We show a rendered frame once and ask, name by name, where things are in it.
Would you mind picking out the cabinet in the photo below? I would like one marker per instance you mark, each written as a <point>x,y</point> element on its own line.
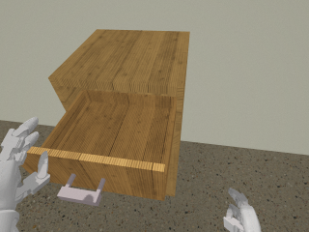
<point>144,62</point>

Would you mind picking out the handle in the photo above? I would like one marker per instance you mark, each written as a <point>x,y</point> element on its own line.
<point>81,196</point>

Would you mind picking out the robot right hand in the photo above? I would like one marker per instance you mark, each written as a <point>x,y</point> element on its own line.
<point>242,219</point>

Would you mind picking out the robot left hand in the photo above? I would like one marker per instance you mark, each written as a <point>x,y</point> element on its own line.
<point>14,153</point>

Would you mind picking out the drawer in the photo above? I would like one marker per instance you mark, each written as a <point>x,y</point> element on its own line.
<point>123,138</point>

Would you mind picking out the left robot forearm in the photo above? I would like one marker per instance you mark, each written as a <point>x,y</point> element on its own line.
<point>8,220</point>

